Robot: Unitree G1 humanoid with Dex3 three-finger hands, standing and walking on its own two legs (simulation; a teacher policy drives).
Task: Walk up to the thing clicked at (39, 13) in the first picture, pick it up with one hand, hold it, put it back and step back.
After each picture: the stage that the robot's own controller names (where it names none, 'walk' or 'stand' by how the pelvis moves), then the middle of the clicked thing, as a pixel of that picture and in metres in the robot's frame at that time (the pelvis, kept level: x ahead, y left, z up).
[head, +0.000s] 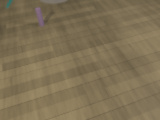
stand; (39, 17) +1.85 +0.63 -0.66
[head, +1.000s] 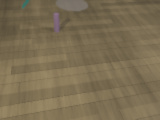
walk; (56, 22) +1.77 +0.29 -0.62
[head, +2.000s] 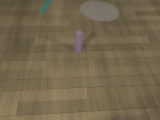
walk; (78, 42) +1.21 +0.08 -0.63
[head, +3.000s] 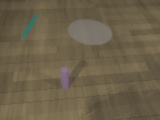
walk; (64, 78) +0.79 +0.16 -0.64
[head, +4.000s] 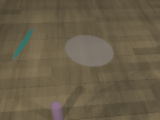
walk; (57, 113) +0.51 +0.19 -0.64
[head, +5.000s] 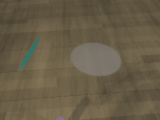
stand; out of the picture +0.42 +0.20 -0.65
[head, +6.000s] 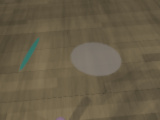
walk; out of the picture +0.42 +0.20 -0.66
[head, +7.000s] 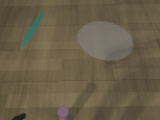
walk; (65, 116) +0.36 +0.15 -0.61
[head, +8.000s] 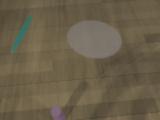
walk; (58, 116) +0.36 +0.21 -0.63
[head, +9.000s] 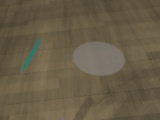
walk; out of the picture +0.40 +0.20 -0.63
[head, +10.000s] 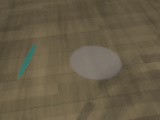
stand; out of the picture +0.38 +0.16 -0.65
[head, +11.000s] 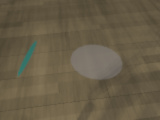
stand; out of the picture +0.36 +0.14 -0.66
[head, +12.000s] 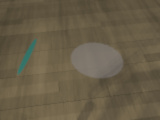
stand; out of the picture +0.34 +0.14 -0.66
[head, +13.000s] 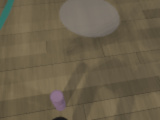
go down; (58, 101) +0.38 +0.16 -0.50
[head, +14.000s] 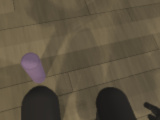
go down; (35, 70) +0.42 +0.22 -0.28
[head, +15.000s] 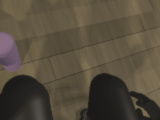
close in; (8, 55) +0.41 +0.25 -0.20
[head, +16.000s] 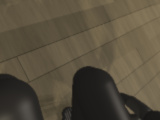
close; out of the picture +0.38 +0.27 -0.15
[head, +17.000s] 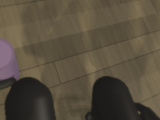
lift; (3, 67) +0.34 +0.26 -0.06
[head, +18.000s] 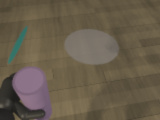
lift; (37, 99) +0.28 +0.16 +0.05
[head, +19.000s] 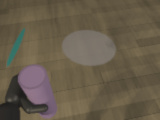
hold; (41, 96) +0.30 +0.16 +0.02
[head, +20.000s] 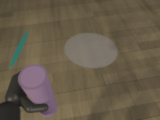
hold; (42, 95) +0.30 +0.16 +0.03
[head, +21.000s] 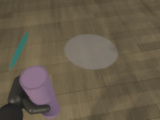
crouch; (44, 96) +0.30 +0.15 +0.02
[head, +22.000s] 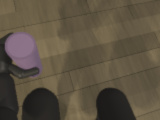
crouch; (28, 59) +0.40 +0.19 -0.07
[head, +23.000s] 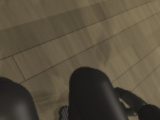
lower; out of the picture +0.38 +0.29 -0.16
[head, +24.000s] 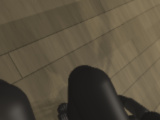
lower; out of the picture +0.40 +0.28 -0.16
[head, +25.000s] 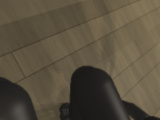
lower; out of the picture +0.39 +0.28 -0.16
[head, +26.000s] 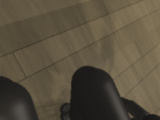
lower; out of the picture +0.38 +0.28 -0.16
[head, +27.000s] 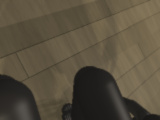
loosen; out of the picture +0.37 +0.28 -0.16
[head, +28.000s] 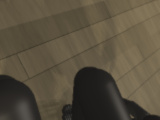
withdraw; out of the picture +0.38 +0.28 -0.16
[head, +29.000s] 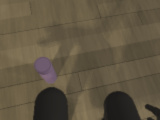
walk; (47, 72) +0.42 +0.21 -0.33
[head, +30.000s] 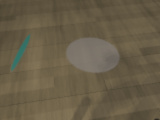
stand; out of the picture +0.35 +0.15 -0.59
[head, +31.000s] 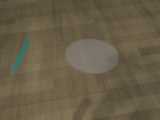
stand; out of the picture +0.36 +0.16 -0.60
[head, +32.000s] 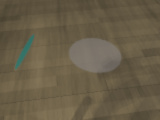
stand; out of the picture +0.37 +0.16 -0.61
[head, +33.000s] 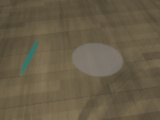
stand; out of the picture +0.39 +0.15 -0.65
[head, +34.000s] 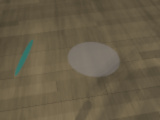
stand; out of the picture +0.34 +0.16 -0.66
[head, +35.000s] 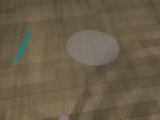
walk; out of the picture +0.37 +0.16 -0.65
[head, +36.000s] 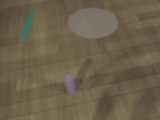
walk; (70, 85) +0.61 +0.17 -0.63
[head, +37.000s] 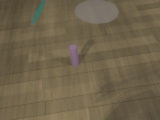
stand; (74, 56) +0.95 +0.17 -0.63
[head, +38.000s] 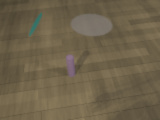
stand; (70, 66) +0.96 +0.17 -0.64
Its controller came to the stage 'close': yes
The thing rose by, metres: 0.68
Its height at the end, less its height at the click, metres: +0.00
